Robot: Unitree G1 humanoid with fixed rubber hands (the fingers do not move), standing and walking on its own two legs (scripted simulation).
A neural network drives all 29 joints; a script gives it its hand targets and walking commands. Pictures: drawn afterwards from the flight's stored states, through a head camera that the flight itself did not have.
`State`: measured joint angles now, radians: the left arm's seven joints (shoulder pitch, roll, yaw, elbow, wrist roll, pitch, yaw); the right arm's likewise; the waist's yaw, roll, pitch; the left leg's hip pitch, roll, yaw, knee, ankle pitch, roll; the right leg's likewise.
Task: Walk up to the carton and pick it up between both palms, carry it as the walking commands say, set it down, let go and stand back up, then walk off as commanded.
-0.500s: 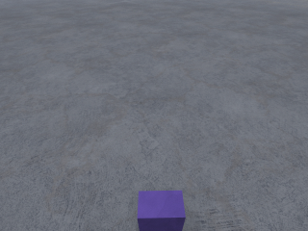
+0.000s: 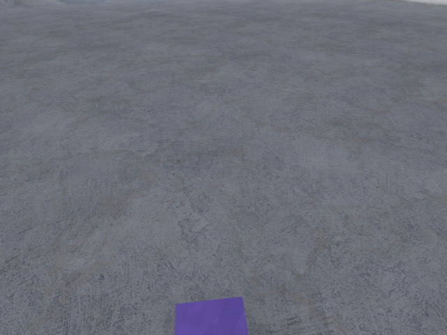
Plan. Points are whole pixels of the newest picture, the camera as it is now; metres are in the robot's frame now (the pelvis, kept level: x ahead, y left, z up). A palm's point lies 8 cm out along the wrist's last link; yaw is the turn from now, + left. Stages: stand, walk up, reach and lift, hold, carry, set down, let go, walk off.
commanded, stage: walk off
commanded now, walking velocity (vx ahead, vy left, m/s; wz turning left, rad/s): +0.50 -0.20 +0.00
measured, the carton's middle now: out of the picture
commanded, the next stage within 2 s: none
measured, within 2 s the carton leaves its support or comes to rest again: rests again in 1.98 s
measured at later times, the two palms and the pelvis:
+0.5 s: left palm out of the picture +0.06 +0.07 -0.18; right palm (337, 244) +0.39 -0.29 -0.12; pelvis +0.21 -0.09 -0.02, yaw +6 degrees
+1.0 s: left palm (214, 240) +0.43 +0.03 -0.13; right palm (384, 225) +0.47 -0.46 -0.15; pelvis +0.43 -0.21 +0.00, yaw +5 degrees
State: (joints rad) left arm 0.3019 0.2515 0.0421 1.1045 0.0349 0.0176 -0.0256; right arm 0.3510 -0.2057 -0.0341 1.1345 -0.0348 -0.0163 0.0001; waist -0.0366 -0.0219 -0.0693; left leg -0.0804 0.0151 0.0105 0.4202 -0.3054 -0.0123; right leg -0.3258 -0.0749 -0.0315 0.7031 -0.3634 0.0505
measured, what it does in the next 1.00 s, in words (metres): walks ahead: right foot, then left foot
